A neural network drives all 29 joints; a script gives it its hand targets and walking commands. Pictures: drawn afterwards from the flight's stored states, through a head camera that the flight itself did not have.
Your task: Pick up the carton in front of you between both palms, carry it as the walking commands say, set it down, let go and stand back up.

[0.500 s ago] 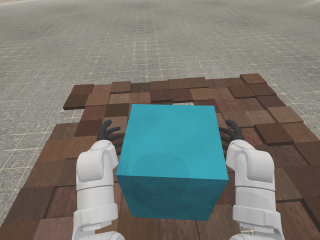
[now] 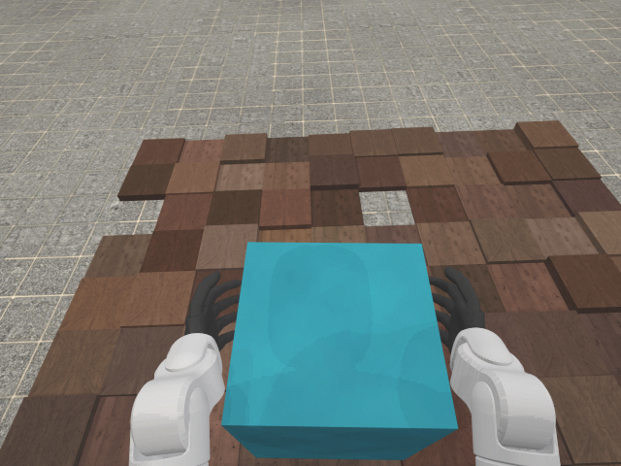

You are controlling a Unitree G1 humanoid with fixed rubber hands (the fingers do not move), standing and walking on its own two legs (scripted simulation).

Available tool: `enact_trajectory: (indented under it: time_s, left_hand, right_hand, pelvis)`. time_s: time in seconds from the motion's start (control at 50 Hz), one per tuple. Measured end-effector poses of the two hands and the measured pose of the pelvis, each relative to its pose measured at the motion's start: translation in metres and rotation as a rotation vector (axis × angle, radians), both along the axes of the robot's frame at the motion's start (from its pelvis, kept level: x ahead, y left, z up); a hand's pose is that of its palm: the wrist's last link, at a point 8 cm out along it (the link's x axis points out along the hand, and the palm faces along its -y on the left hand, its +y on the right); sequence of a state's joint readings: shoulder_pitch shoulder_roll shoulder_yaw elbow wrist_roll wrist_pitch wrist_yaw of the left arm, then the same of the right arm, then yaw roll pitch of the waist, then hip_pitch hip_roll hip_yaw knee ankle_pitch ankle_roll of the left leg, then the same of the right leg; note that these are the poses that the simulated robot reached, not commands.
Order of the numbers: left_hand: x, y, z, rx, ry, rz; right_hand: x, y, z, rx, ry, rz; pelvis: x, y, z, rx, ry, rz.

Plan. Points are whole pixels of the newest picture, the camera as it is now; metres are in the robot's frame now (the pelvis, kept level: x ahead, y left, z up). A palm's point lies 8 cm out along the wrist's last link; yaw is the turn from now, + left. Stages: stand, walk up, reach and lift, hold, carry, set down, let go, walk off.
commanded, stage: carry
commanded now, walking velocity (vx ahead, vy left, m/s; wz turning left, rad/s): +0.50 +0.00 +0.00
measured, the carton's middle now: (331, 359) +0.27 +0.00 -0.01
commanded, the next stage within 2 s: none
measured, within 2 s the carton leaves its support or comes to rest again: neither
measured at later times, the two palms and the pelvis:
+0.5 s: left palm (267, 203) +0.46 +0.09 +0.09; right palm (471, 198) +0.49 -0.21 +0.08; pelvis +0.23 -0.06 -0.03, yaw +1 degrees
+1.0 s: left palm (259, 169) +0.55 +0.12 +0.09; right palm (452, 164) +0.56 -0.19 +0.09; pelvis +0.23 -0.04 -0.02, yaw +1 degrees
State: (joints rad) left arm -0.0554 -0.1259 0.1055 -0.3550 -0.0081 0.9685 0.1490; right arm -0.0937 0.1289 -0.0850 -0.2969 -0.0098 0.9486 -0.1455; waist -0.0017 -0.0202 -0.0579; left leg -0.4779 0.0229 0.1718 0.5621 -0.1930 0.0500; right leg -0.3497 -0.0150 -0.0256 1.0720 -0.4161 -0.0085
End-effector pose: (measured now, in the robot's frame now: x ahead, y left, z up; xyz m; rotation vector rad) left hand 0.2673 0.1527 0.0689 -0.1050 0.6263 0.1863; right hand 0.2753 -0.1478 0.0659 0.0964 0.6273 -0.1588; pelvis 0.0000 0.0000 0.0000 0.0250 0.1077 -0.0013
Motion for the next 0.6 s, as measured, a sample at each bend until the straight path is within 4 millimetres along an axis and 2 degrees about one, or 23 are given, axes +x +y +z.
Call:
enact_trajectory:
  time_s: [0.1, 0.18, 0.26, 0.34, 0.38, 0.44, 0.52, 0.6]
  left_hand:
    - [0.041, -0.017, 0.029, -0.011, -0.009, -0.074]
    - [0.076, -0.028, 0.047, -0.013, -0.064, -0.077]
    - [0.113, -0.039, 0.055, 0.013, -0.123, -0.041]
    - [0.153, -0.053, 0.043, 0.035, -0.166, -0.002]
    - [0.167, -0.058, 0.034, 0.049, -0.123, 0.002]
    - [0.181, -0.059, 0.026, 0.055, -0.054, 0.021]
    - [0.204, -0.058, 0.024, 0.041, -0.017, 0.036]
    - [0.233, -0.056, 0.024, 0.029, -0.015, 0.053]
  right_hand:
    - [0.017, -0.017, 0.029, 0.003, -0.007, -0.084]
    - [0.051, -0.028, 0.050, -0.001, -0.062, -0.091]
    - [0.097, -0.040, 0.054, 0.010, -0.122, -0.061]
    - [0.152, -0.055, 0.038, 0.017, -0.168, -0.014]
    - [0.172, -0.060, 0.025, 0.024, -0.125, 0.001]
    - [0.191, -0.060, 0.014, 0.067, -0.055, 0.005]
    - [0.217, -0.058, 0.014, 0.049, -0.016, 0.024]
    - [0.246, -0.059, 0.019, 0.031, -0.013, -0.007]
  pelvis:
    - [0.060, 0.000, 0.018, -0.024, -0.005, -0.018]
    - [0.106, -0.010, 0.017, -0.016, -0.027, -0.019]
    - [0.154, -0.027, 0.002, 0.010, -0.061, -0.014]
    - [0.197, -0.047, -0.031, 0.024, -0.082, 0.002]
    - [0.208, -0.052, -0.036, 0.006, -0.077, 0.007]
    - [0.222, -0.058, -0.034, 0.006, -0.068, 0.016]
    - [0.236, -0.062, -0.026, 0.019, -0.050, 0.025]
    - [0.239, -0.063, -0.022, 0.029, -0.043, 0.029]
